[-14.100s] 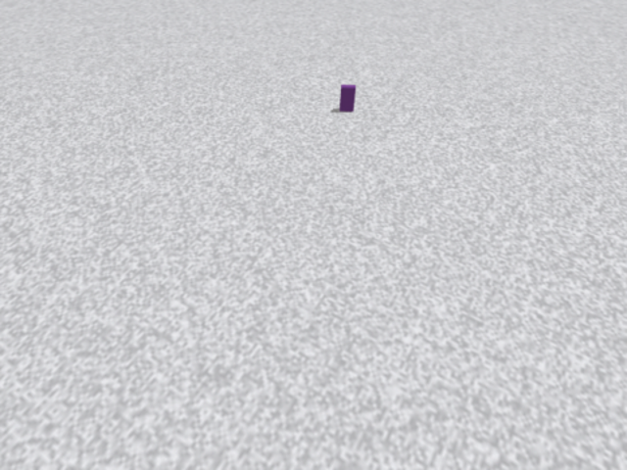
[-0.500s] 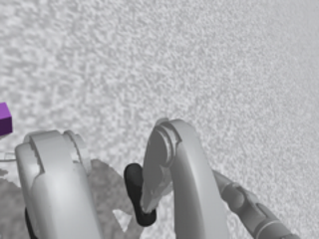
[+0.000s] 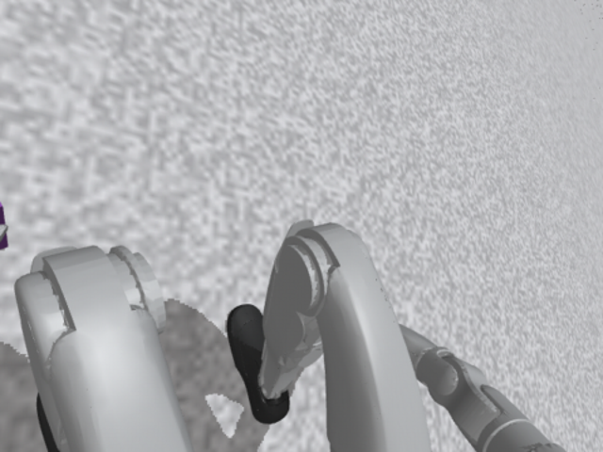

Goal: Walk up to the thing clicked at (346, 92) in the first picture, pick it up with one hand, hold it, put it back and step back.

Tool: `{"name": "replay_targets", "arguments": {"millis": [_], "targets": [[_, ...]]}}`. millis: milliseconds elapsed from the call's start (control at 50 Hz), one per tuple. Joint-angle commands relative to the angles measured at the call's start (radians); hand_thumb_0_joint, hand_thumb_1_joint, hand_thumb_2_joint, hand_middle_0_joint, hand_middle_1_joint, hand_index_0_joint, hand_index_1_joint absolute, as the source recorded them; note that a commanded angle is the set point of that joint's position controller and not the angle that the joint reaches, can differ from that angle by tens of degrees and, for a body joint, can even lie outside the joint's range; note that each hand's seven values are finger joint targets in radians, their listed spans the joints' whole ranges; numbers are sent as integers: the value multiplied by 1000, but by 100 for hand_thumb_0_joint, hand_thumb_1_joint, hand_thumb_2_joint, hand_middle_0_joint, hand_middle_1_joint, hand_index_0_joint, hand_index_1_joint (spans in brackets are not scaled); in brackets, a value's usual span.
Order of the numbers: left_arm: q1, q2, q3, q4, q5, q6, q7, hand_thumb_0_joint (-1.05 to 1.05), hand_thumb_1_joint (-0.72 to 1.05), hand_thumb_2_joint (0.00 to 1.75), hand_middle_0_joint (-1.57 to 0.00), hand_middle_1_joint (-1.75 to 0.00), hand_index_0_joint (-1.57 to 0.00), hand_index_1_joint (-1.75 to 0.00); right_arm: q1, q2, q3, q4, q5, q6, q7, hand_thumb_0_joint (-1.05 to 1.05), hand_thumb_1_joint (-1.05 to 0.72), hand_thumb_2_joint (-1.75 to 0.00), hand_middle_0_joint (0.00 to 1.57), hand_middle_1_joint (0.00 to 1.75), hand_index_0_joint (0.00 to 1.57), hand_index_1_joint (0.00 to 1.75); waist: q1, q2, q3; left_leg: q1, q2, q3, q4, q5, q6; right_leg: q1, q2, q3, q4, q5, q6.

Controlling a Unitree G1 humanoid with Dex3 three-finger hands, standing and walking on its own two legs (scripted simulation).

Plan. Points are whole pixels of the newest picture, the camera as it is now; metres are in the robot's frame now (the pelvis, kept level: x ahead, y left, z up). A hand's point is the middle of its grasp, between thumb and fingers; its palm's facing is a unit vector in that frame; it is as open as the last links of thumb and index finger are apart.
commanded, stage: close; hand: left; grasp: from the side
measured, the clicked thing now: out of the picture +0.38 +0.28 -0.20
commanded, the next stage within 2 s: settle in 0.82 s
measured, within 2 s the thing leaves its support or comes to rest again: leaves its support in 1.10 s
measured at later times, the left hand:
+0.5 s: hand out of the picture +0.37 +0.28 -0.17, palm faces +0.37 -0.93 +0.01, open 7.6 cm
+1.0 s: hand out of the picture +0.37 +0.28 -0.17, palm faces +0.37 -0.93 +0.02, open 7.8 cm
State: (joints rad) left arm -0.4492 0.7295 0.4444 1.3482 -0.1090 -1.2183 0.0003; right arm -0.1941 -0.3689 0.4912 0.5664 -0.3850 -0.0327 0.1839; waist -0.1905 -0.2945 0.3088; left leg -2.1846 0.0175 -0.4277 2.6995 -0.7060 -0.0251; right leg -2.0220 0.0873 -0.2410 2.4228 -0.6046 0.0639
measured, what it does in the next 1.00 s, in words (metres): stands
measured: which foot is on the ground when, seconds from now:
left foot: down 0.00-1.00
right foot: down 0.00-1.00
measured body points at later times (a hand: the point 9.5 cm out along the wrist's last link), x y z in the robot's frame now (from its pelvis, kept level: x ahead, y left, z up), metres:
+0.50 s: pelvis +0.00 +0.00 +0.00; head +0.20 +0.21 +0.34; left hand +0.34 +0.33 -0.17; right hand +0.20 -0.23 -0.02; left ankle +0.09 +0.12 -0.24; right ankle +0.15 -0.13 -0.24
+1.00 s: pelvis +0.00 +0.00 +0.00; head +0.20 +0.21 +0.34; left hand +0.34 +0.33 -0.17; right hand +0.20 -0.23 -0.03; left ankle +0.09 +0.12 -0.24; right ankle +0.15 -0.13 -0.24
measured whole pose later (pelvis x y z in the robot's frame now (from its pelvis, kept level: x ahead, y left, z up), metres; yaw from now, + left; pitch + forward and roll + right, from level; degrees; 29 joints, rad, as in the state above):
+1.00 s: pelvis +0.00 +0.00 +0.00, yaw +0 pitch +10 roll -18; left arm -0.46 0.70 0.43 1.29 -0.10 -1.16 0.04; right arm -0.19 -0.35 0.46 0.59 -0.37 -0.01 0.19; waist -0.18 -0.28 0.29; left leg -2.19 0.02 -0.41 2.68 -0.71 -0.02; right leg -2.03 0.08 -0.23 2.42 -0.61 0.07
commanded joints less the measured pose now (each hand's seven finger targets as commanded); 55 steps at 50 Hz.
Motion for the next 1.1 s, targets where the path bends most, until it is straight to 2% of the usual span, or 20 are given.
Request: {"name": "replay_targets", "arguments": {"millis": [0,100,280,320,500,520,540,580,600,620,640,660,700,780,840,920,960,980,1040,1080], "targets": [[-176,113,10,-118,-7,-62,15,0,44,69,-79,-67,-78,-68,-6,-366,-135,-20,6,5,-22,0,-88,-89,20,30,20,30,-122,529,-511,348,55,117,-374,51,-17,190,26,-140,-151,122,-63],[-202,140,16,-132,0,-61,21,0,46,75,-85,-75,-84,-75,-9,-359,-135,-19,8,7,-23,0,-88,-89,20,30,20,30,-109,517,-490,321,56,126,-373,13,-8,176,26,-131,-162,89,-65],[-184,124,27,-130,-3,-60,23,0,54,90,-103,-93,-102,-93,1,-364,-141,-19,8,11,-20,0,-88,-89,20,30,20,30,-108,534,-516,349,57,119,-379,44,-16,184,25,-135,-152,115,-66],[-206,129,10,-153,3,-58,21,0,50,94,-107,-98,-106,-99,-5,-361,-141,-20,9,12,-20,0,-89,-89,20,30,20,30,-110,544,-497,330,55,124,-381,27,-13,178,23,-131,-155,102,-67],[-193,99,4,-174,1,-48,28,0,49,106,-119,-112,-118,-113,9,-355,-149,-15,12,13,-13,0,-89,-90,20,30,20,30,-107,554,-542,363,55,128,-381,64,-17,196,24,-127,-152,127,-68],[-187,157,47,-193,2,-48,32,0,48,107,-121,-114,-120,-115,13,-359,-151,-15,14,14,-17,0,-89,-90,20,30,20,30,-86,566,-560,365,55,132,-379,76,-17,208,25,-124,-150,135,-70],[-190,113,9,-174,2,-46,25,0,47,108,-120,-115,-119,-115,10,-352,-147,-8,15,17,-15,0,-89,-89,20,30,20,30,-100,557,-541,355,55,131,-377,72,-16,198,23,-125,-149,129,-69],[-195,152,38,-192,4,-43,28,0,48,110,-123,-118,-122,-118,10,-358,-150,-16,13,18,-17,0,-89,-90,20,30,20,30,-93,565,-563,362,56,138,-369,89,-15,207,26,-121,-151,146,-71],[-205,121,8,-194,5,-39,27,0,47,112,-123,-118,-123,-119,8,-349,-149,-16,16,17,-16,0,-89,-90,20,30,20,30,-100,567,-552,361,55,138,-376,77,-16,195,25,-121,-152,134,-72],[-186,129,30,-185,1,-37,30,0,50,114,-127,-121,-126,-122,5,-356,-151,-21,17,19,-17,0,-89,-89,20,30,20,30,-94,564,-541,357,56,132,-383,72,-17,190,24,-127,-148,130,-72],[-188,78,-15,-168,-2,-33,25,0,49,114,-127,-123,-127,-123,15,-348,-149,-5,17,21,-14,0,-89,-90,20,30,20,30,-107,552,-528,343,53,134,-382,43,-15,183,24,-126,-159,109,-70],[-179,61,-15,-167,-5,-31,24,0,50,115,-127,-123,-127,-124,11,-350,-153,-6,17,20,-13,0,-89,-90,20,30,20,30,-105,544,-519,350,55,128,-387,39,-17,173,23,-128,-156,105,-69],[-203,108,0,-204,-1,-38,28,0,48,116,-129,-125,-129,-125,17,-350,-152,-7,19,19,-14,0,-89,-89,20,30,20,30,-99,557,-546,353,53,131,-382,50,-15,185,24,-125,-157,114,-70],[-189,65,-23,-190,0,-33,30,0,46,117,-132,-127,-132,-128,16,-349,-159,2,19,19,-10,0,-90,-90,20,30,20,30,-104,562,-536,363,55,125,-390,49,-20,168,22,-125,-151,114,-71],[-216,100,-11,-240,3,-38,37,0,47,116,-131,-126,-131,-126,14,-348,-160,-1,20,18,-11,0,-89,-89,20,30,20,30,-95,570,-557,375,54,129,-384,81,-18,183,20,-120,-148,137,-71],[-217,83,-10,-202,1,-32,38,0,46,120,-132,-129,-130,-132,19,-343,-158,8,20,23,-11,0,-91,-90,20,30,20,30,-100,561,-547,369,56,131,-385,60,-18,175,21,-117,-154,118,-72],[-230,118,8,-244,6,-36,44,0,52,123,-132,-131,-130,-133,21,-343,-156,5,16,24,-13,0,-91,-90,20,30,20,30,-92,575,-575,374,54,137,-378,81,-16,196,24,-116,-158,135,-72],[-221,102,-9,-217,11,-31,42,0,55,123,-132,-130,-130,-132,22,-337,-154,7,17,26,-12,0,-90,-90,20,30,20,30,-101,561,-570,356,51,139,-376,66,-12,196,24,-117,-163,122,-72],[-213,124,7,-284,26,-21,43,0,52,125,-134,-133,-132,-135,28,-340,-170,1,16,28,-11,0,-91,-90,20,30,20,30,-79,602,-595,396,54,144,-391,90,-19,189,20,-111,-155,137,-75],[-192,87,-14,-289,25,-10,41,0,53,125,-134,-133,-133,-135,31,-343,-182,10,20,29,-9,0,-91,-90,20,30,20,30,-80,616,-603,417,54,141,-402,100,-24,175,16,-111,-146,145,-77]]}}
